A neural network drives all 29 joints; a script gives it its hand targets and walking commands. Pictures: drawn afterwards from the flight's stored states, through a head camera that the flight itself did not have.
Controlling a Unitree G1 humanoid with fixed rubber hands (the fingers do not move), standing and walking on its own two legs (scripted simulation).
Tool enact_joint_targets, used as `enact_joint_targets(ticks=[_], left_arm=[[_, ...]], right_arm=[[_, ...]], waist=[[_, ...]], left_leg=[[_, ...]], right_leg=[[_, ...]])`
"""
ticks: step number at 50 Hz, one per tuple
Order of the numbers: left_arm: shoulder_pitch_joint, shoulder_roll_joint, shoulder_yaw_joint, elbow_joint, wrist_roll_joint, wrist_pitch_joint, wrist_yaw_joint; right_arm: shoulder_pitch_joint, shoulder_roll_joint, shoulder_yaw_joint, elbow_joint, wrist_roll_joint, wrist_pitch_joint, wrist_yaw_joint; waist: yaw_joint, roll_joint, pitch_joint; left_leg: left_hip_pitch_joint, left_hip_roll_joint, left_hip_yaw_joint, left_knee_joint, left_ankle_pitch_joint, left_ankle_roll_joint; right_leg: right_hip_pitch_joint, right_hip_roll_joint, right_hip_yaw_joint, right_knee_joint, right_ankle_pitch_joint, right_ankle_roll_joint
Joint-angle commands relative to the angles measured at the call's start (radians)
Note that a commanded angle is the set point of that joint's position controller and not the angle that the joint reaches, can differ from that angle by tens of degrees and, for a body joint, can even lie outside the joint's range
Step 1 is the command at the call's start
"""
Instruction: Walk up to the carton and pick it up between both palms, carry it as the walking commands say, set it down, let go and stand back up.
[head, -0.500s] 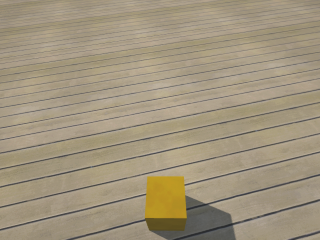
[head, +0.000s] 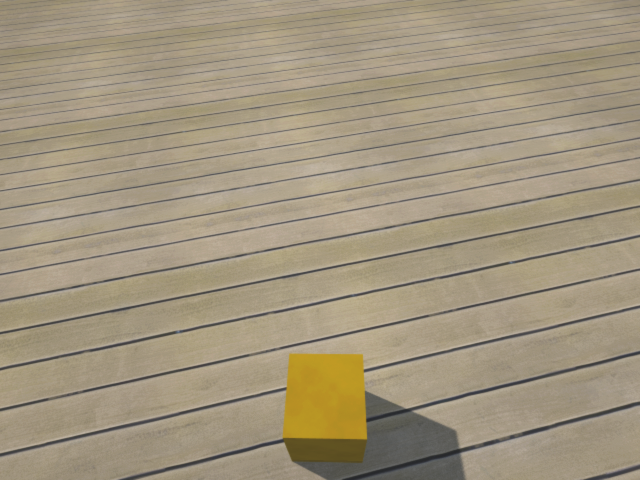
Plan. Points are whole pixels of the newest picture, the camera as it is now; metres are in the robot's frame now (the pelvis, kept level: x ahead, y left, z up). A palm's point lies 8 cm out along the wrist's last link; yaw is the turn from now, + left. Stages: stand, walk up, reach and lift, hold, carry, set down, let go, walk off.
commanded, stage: walk up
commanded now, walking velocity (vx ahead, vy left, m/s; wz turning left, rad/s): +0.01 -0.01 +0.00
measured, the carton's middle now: (326, 409) +0.41 +0.04 -0.65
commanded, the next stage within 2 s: stand in 0.10 s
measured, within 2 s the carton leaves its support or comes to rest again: neither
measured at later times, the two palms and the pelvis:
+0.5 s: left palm (179, 473) +0.16 +0.23 -0.13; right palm (515, 466) +0.17 -0.23 -0.13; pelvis -0.01 +0.00 -0.03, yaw -1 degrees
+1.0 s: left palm out of the picture +0.16 +0.22 -0.18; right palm out of the picture +0.15 -0.19 -0.17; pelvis -0.06 +0.02 -0.07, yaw -4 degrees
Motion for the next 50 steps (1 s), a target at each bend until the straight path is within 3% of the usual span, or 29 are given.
enact_joint_targets(ticks=[1,15,16,17,18,19,21,23,25,26,28,33,36,39,43,47,50], left_arm=[[0.092,0.067,0.009,-0.002,0.0,-0.003,0.002],[0.101,0.084,0.018,-0.003,-0.001,0.001,0.002],[-0.881,0.174,-0.047,-0.704,-0.102,0.031,-0.003],[-0.677,0.189,0.002,-0.565,-0.083,0.141,0.016],[-0.585,0.24,-0.034,-0.595,-0.103,0.238,0.017],[-0.471,0.228,-0.054,-0.534,-0.122,0.332,0.015],[-0.335,0.189,-0.089,-0.471,-0.159,0.549,0.004],[-0.221,0.13,-0.092,-0.428,-0.146,0.706,-0.007],[-0.176,0.112,-0.058,-0.471,-0.12,0.776,-0.014],[-0.177,0.108,-0.023,-0.508,-0.088,0.782,-0.017],[-0.23,0.107,0.042,-0.617,-0.04,0.744,-0.018],[-0.3,0.107,0.097,-0.743,0.048,0.614,-0.032],[-0.315,0.099,0.104,-0.758,0.049,0.532,-0.047],[-0.279,0.085,0.094,-0.771,0.03,0.491,-0.055],[-0.335,0.097,0.128,-0.786,0.002,0.49,-0.056],[-0.463,0.089,0.142,-0.791,-0.004,0.526,-0.049],[-0.571,0.077,0.14,-0.801,-0.007,0.551,-0.04]], right_arm=[[0.079,-0.067,-0.008,-0.002,0.0,-0.002,-0.003],[0.072,-0.082,-0.008,-0.006,-0.004,0.001,-0.008],[-0.859,-0.202,0.068,-0.67,0.078,0.016,-0.005],[-0.626,-0.162,0.041,-0.535,0.094,0.108,-0.037],[-0.566,-0.209,0.038,-0.567,0.116,0.194,-0.037],[-0.485,-0.19,0.076,-0.496,0.165,0.278,-0.032],[-0.322,-0.12,0.059,-0.42,0.139,0.486,-0.035],[-0.209,-0.122,0.024,-0.385,0.099,0.654,-0.021],[-0.157,-0.104,0.029,-0.399,0.089,0.732,-0.004],[-0.155,-0.09,0.022,-0.429,0.072,0.736,0.004],[-0.21,-0.08,-0.026,-0.524,0.019,0.697,0.024],[-0.281,-0.086,-0.088,-0.699,-0.066,0.565,0.062],[-0.306,-0.068,-0.066,-0.767,-0.048,0.494,0.065],[-0.269,-0.053,-0.034,-0.803,-0.013,0.46,0.056],[-0.321,-0.048,-0.023,-0.831,0.014,0.462,0.038],[-0.435,-0.079,-0.057,-0.819,0.011,0.495,0.039],[-0.541,-0.101,-0.075,-0.799,0.009,0.516,0.045]], waist=[[0.001,-0.017,0.05],[0.007,-0.019,0.05],[0.031,-0.04,-0.149],[0.048,-0.124,-0.151],[0.019,-0.1,-0.184],[0.066,-0.065,-0.155],[0.056,-0.055,-0.126],[0.018,-0.048,-0.172],[0.016,-0.033,-0.232],[0.023,-0.025,-0.254],[0.034,-0.002,-0.285],[0.05,-0.008,-0.373],[0.045,-0.059,-0.462],[0.033,-0.073,-0.523],[0.044,-0.039,-0.479],[0.035,0.004,-0.366],[0.03,0.004,-0.327]], left_leg=[[0.077,0.089,-0.096,-0.038,0.118,0.012],[0.087,0.093,-0.093,-0.031,0.141,0.011],[-0.156,-0.041,-0.105,0.18,-0.168,0.063],[-0.078,-0.022,-0.07,0.231,-0.219,0.061],[-0.068,-0.031,-0.044,0.249,-0.238,0.048],[-0.07,-0.031,-0.059,0.266,-0.196,0.046],[0.003,-0.02,-0.081,0.283,-0.07,0.072],[-0.021,-0.022,-0.134,0.263,0.125,0.083],[-0.037,-0.039,-0.172,0.249,0.254,0.081],[-0.019,-0.051,-0.182,0.25,0.362,0.077],[-0.018,-0.069,-0.19,0.245,0.463,0.081],[-0.161,-0.077,-0.178,0.334,0.443,0.045],[-0.256,-0.083,-0.161,0.423,0.42,0.017],[-0.305,-0.09,-0.149,0.475,0.388,0.009],[-0.342,-0.09,-0.126,0.491,0.222,0.012],[-0.372,-0.082,-0.121,0.477,-0.053,0.001],[-0.379,-0.076,-0.125,0.472,-0.209,-0.01]], right_leg=[[-0.133,-0.125,0.094,-0.083,0.206,-0.01],[-0.123,-0.13,0.095,-0.075,0.242,-0.003],[-0.459,-0.054,0.074,0.105,-0.213,-0.032],[-0.589,-0.095,0.082,0.089,-0.298,-0.015],[-0.615,-0.109,0.043,0.1,-0.317,-0.027],[-0.645,-0.115,0.038,0.101,-0.295,-0.038],[-0.693,-0.101,0.086,0.113,-0.201,-0.068],[-0.651,-0.072,0.101,0.141,0.088,-0.077],[-0.531,-0.045,0.129,0.165,0.281,-0.062],[-0.496,-0.032,0.139,0.178,0.387,-0.054],[-0.491,-0.013,0.128,0.191,0.453,-0.039],[-0.526,-0.005,0.098,0.31,0.451,-0.015],[-0.514,0.001,0.093,0.4,0.475,0.013],[-0.523,0.009,0.086,0.447,0.466,0.03],[-0.644,0.012,0.072,0.451,0.226,0.035],[-0.766,0.012,0.05,0.445,-0.08,0.017],[-0.803,0.009,0.035,0.45,-0.217,0.005]])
